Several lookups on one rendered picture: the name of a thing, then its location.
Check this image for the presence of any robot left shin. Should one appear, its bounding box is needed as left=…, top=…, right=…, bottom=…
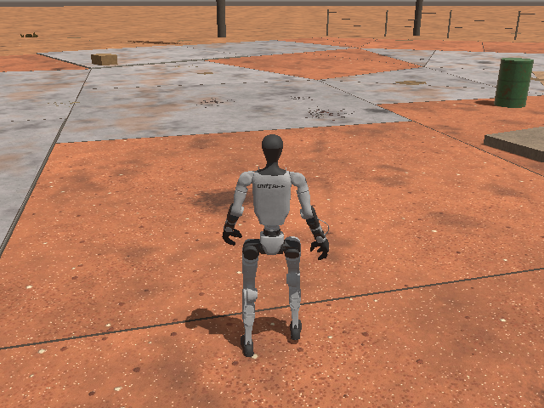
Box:
left=242, top=288, right=255, bottom=345

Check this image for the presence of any robot left forearm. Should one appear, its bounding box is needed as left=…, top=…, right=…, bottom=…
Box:
left=224, top=203, right=239, bottom=232

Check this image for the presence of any humanoid robot head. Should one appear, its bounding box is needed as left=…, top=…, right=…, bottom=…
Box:
left=258, top=134, right=286, bottom=176

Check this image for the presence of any right robot upper arm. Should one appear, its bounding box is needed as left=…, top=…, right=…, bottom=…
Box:
left=290, top=172, right=314, bottom=219

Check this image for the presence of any right robot hand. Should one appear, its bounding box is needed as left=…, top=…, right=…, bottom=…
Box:
left=310, top=239, right=329, bottom=260

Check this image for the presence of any left robot upper arm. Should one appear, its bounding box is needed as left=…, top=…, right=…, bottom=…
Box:
left=230, top=171, right=255, bottom=217

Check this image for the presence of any robot right forearm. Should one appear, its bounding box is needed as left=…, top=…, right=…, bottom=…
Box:
left=306, top=206, right=326, bottom=243

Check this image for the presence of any left robot hand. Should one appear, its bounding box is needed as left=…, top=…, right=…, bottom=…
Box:
left=222, top=229, right=242, bottom=246

